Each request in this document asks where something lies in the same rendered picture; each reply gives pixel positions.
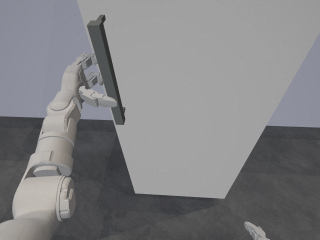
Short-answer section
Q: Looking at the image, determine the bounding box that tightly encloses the left robot upper arm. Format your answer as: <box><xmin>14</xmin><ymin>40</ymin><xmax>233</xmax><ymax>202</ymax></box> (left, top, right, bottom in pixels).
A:
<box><xmin>0</xmin><ymin>175</ymin><xmax>76</xmax><ymax>240</ymax></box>

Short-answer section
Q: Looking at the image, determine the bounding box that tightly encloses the robot right hand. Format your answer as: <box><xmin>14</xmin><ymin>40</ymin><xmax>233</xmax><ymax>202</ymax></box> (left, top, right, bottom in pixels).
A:
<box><xmin>244</xmin><ymin>221</ymin><xmax>270</xmax><ymax>240</ymax></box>

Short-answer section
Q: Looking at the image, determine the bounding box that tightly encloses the robot left hand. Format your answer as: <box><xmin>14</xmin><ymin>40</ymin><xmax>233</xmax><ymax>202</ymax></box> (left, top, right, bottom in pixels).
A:
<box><xmin>61</xmin><ymin>52</ymin><xmax>118</xmax><ymax>108</ymax></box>

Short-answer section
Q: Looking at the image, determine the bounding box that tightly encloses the handle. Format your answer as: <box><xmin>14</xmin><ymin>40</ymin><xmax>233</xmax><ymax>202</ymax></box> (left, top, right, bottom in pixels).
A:
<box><xmin>87</xmin><ymin>15</ymin><xmax>126</xmax><ymax>125</ymax></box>

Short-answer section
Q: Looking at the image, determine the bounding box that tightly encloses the fridge door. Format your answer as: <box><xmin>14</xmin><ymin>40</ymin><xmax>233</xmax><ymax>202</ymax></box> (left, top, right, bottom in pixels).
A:
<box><xmin>77</xmin><ymin>0</ymin><xmax>320</xmax><ymax>199</ymax></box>

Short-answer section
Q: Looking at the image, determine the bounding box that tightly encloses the left robot forearm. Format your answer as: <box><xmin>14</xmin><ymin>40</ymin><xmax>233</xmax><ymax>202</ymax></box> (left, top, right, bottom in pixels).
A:
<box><xmin>12</xmin><ymin>90</ymin><xmax>83</xmax><ymax>218</ymax></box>

